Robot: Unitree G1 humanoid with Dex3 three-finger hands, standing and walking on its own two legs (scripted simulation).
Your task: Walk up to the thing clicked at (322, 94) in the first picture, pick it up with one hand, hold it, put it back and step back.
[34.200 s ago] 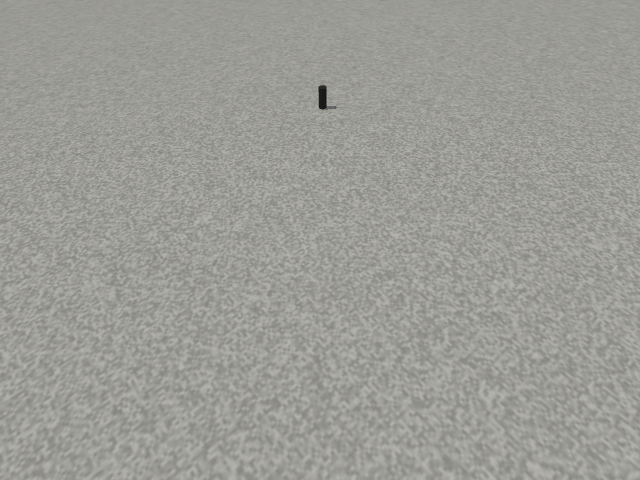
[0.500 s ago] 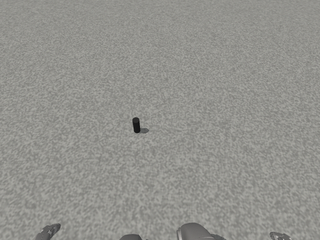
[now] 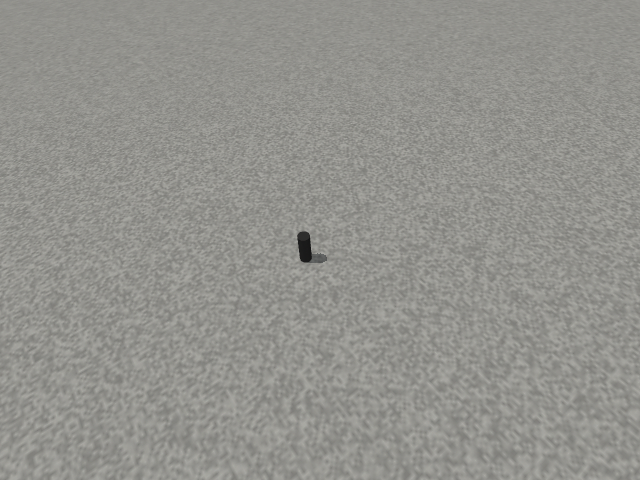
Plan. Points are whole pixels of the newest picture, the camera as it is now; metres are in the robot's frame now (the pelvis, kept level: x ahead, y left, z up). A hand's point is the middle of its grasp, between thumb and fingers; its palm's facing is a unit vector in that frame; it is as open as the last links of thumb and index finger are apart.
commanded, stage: step back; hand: left
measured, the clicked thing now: (304, 247) +1.04 +0.14 -0.69
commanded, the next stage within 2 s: stand in 0.86 s
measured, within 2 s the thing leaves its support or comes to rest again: neither
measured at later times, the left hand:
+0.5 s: hand out of the picture +0.09 +0.27 -0.15, palm faces -0.01 -0.93 -0.36, open 7.4 cm
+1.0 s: hand (157, 467) +0.17 +0.26 -0.13, palm faces -0.07 -0.94 -0.35, open 7.4 cm
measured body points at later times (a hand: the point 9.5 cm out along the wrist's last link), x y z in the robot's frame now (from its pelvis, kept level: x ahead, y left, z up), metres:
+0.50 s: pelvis +0.03 +0.01 +0.00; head +0.05 +0.01 +0.45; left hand +0.09 +0.32 -0.12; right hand +0.11 -0.31 -0.12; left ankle +0.06 +0.13 -0.72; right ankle +0.03 -0.12 -0.72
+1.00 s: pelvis +0.05 +0.01 +0.02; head +0.07 +0.01 +0.47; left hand +0.17 +0.31 -0.10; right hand +0.16 -0.28 -0.10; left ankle +0.06 +0.13 -0.72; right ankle +0.03 -0.12 -0.72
